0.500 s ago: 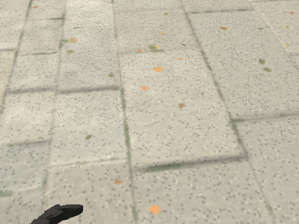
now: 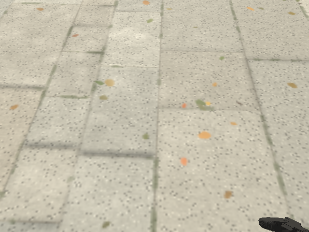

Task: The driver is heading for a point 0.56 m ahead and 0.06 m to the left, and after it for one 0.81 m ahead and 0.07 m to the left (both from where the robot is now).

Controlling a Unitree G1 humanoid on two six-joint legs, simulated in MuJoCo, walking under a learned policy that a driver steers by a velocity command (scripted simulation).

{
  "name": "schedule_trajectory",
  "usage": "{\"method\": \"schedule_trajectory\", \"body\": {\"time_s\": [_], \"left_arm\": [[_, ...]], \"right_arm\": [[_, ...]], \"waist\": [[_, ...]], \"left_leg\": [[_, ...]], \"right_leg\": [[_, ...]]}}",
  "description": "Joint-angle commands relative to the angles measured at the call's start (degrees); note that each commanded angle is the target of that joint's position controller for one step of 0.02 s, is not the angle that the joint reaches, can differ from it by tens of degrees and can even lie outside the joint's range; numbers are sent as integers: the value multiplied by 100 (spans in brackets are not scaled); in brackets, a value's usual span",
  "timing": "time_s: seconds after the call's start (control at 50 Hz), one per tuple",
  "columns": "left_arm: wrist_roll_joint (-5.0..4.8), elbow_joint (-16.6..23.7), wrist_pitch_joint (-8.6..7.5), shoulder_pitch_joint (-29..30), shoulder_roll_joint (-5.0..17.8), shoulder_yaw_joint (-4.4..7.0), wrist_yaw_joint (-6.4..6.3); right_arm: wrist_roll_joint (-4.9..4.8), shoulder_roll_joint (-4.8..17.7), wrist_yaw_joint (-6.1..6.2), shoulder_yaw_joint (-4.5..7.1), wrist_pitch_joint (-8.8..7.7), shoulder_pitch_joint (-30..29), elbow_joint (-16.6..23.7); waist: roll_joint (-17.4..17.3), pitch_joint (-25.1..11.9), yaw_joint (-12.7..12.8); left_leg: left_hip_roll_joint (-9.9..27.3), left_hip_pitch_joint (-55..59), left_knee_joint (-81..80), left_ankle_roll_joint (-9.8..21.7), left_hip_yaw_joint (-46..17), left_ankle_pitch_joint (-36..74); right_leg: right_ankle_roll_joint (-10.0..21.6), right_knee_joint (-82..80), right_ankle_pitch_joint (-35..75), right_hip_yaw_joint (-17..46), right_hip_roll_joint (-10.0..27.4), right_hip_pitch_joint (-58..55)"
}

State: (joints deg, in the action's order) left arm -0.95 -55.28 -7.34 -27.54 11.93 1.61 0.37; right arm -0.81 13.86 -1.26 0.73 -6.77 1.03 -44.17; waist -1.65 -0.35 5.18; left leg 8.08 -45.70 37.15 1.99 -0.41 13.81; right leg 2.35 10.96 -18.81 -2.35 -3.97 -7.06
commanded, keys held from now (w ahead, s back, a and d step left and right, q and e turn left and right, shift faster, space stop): shift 0.74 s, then w+shift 0.26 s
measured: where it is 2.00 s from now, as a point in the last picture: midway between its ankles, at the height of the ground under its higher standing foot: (180, 157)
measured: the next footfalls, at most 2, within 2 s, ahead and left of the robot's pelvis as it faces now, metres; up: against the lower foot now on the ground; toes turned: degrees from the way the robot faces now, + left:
left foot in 0.10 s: +0.38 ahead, +0.13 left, +0.00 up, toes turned +2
right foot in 0.52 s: +0.39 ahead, -0.12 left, +0.00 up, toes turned +0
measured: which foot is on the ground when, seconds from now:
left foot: up 0.00-0.08, down 0.10-1.00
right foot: down 0.00-0.12, up 0.14-0.50, down 0.52-0.98, up 1.00-1.00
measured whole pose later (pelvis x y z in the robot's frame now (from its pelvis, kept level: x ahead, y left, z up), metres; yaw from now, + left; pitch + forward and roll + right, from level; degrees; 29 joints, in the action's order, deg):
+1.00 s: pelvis +0.40 +0.02 +0.00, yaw +0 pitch +3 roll +0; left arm -2.3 -55.7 -4.2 -18.7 13.6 4.3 -0.4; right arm -1.7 14.4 0.0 3.2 -6.6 16.0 -57.8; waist 1.4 -3.0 -0.5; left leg -0.2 -12.6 30.4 3.2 3.6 -20.5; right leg 1.1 35.6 -20.7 1.2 2.1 15.3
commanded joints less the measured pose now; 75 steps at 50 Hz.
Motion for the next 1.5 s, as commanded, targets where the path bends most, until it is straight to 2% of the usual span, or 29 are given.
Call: {"method": "schedule_trajectory", "body": {"time_s": [0.02,0.06,0.1,0.12,0.14,0.16,0.2,0.24,0.36,0.5,0.56,0.6,0.74,0.82,0.88,0.94,0.96,1.0,1.02,1.12,1.2,1.28,1.32,1.36,1.38,1.4,1.42,1.44,1.5], "left_arm": [[-9,151,98,-258,1020,195,-117],[85,150,246,-258,1236,257,-153],[189,275,380,287,1386,294,-145],[297,474,366,144,944,183,-156],[69,162,264,-1525,-221,-135,-4],[-34,-25,190,-1440,532,-12,11],[-84,616,217,471,967,96,-98],[41,684,383,646,912,168,-165],[117,694,640,749,484,66,-278],[210,700,742,1460,725,192,-268],[179,689,709,1750,1182,287,-287],[201,628,639,1848,689,192,-220],[119,313,504,1628,723,201,-227],[-86,141,478,1114,1000,345,-208],[-126,91,230,916,1157,451,-170],[-133,377,197,1487,989,418,-104],[-154,580,211,1985,830,371,-77],[-133,1126,-18,2804,302,201,-21],[-128,1085,-116,2814,562,258,-7],[-80,1168,-102,2563,253,107,223],[-19,1645,13,3402,214,-21,292],[-123,1882,20,3822,410,26,359],[-121,1964,27,3659,586,117,375],[-121,1554,118,1919,1051,368,304],[-63,1250,169,871,1377,472,229],[232,966,152,347,1976,534,214],[253,899,165,167,1616,462,239],[219,907,181,755,1315,362,250],[200,873,59,1911,714,201,237]], "right_arm": [[8,285,-185,57,-166,-870,562],[29,619,-234,215,-177,-281,479],[17,1055,-161,402,-115,1567,-22],[198,1557,-60,453,-43,2363,-216],[351,1708,-165,457,-93,2475,-332],[272,1264,-219,416,-25,2416,-273],[131,780,-154,258,36,1288,-213],[280,546,-96,174,-8,940,-275],[280,769,-30,226,19,569,-516],[145,536,86,137,341,702,-739],[193,269,149,90,397,1503,-898],[182,475,223,133,500,1124,-904],[134,483,240,160,523,972,-1069],[-83,594,215,258,449,997,-1079],[-101,338,145,240,81,724,-915],[-106,317,108,258,-20,1402,-1106],[-107,424,128,309,-35,2048,-1342],[-107,1314,152,612,-33,3600,-1779],[-19,953,108,498,-62,3682,-1737],[102,231,35,141,103,2950,-1408],[44,579,253,161,85,2539,-1156],[-76,802,283,233,37,3025,-1248],[41,913,255,269,120,3252,-1313],[175,1076,261,324,304,3168,-1343],[166,1026,283,311,319,2972,-1177],[220,-200,194,55,217,3843,-1008],[9,24,160,68,8,3943,-1270],[-170,425,165,227,-49,3154,-980],[-59,505,286,303,103,2344,-783]], "waist": [[268,1073,-75],[697,471,-442],[966,-579,-1525],[190,-1662,-1511],[-2091,-3112,-749],[-961,-3833,-1093],[154,-1664,-885],[86,-980,-513],[-240,-933,-167],[-234,-255,-358],[1161,-66,-966],[898,136,-772],[381,-263,-584],[417,495,-426],[1017,531,-382],[943,301,-813],[673,267,-1152],[-1410,222,-1717],[-1008,201,-1674],[-168,607,-896],[-287,1095,-799],[-245,1135,-778],[-666,721,-572],[-1210,-360,413],[-969,-986,878],[1338,-2287,55],[1655,-3454,280],[1412,-2441,120],[348,-745,-547]], "left_leg": [[-500,1040,-1091,60,342,407],[-914,1593,-1066,199,434,-192],[-943,3399,-1068,477,383,-53],[256,5409,-109,623,-753,2047],[2005,7830,-365,2277,-3673,3066],[1591,7636,-931,2062,-3948,1657],[1027,5344,-1294,1455,-2091,1510],[717,3736,-1608,1368,-1445,2129],[410,2567,-2128,1331,-352,1951],[27,2257,-2226,683,-490,-3233],[-833,2585,-1529,47,183,-3434],[-746,3180,-1350,-18,209,-2910],[-590,3254,-1226,12,101,-2056],[-564,2196,-984,374,-69,-5524],[-559,1711,-363,441,100,-3826],[-557,2916,-745,624,152,-3513],[-436,3892,-1173,704,-67,-3619],[1092,6428,-2592,1415,-3005,-4731],[1371,6810,-2527,1557,-3658,-4573],[856,5704,-2744,1097,-1862,-3374],[350,3482,-3807,857,-541,-2427],[495,4350,-3851,706,68,-1101],[645,5190,-2878,555,157,1784],[619,5098,-531,245,295,4148],[368,3812,1077,8,178,3065],[-912,1559,3828,-333,-100,-2740],[-1326,1463,4980,-271,-1215,-4511],[-955,1094,5174,-238,-1069,-4395],[-208,1598,4117,-171,-535,-3816]], "right_leg": [[721,-455,2603,288,1338,977],[510,466,4714,383,1506,35],[108,2786,5937,164,1273,82],[-67,4700,3740,157,885,1426],[-489,7730,-1685,773,-427,3573],[-336,8061,-1518,1706,-166,3671],[-307,7034,-1088,970,518,4006],[-333,6359,-780,904,848,3342],[-423,3758,277,609,976,2278],[-193,1805,1167,387,808,1732],[197,1143,653,1035,1348,2279],[-50,887,-214,887,1038,2913],[-68,1494,1768,615,855,2026],[543,974,-2782,1283,1112,2505],[1026,87,-2427,2706,2022,1806],[878,274,-1915,2352,1874,2462],[603,789,-1488,1701,1469,3281],[-58,3915,250,-80,392,6070],[52,5090,-549,383,490,6976],[202,5933,542,475,1273,7446],[-91,3769,2189,-35,1020,5291],[138,2481,2486,-215,651,4451],[321,2338,1967,-438,263,3947],[582,2410,1753,-510,-45,1837],[732,2480,2396,218,585,-25],[1625,2317,2573,3195,2455,-2395],[1914,1307,2832,4802,2869,-2394],[1609,1277,3592,3685,2533,-1485],[1256,936,4614,1580,1897,1533]]}}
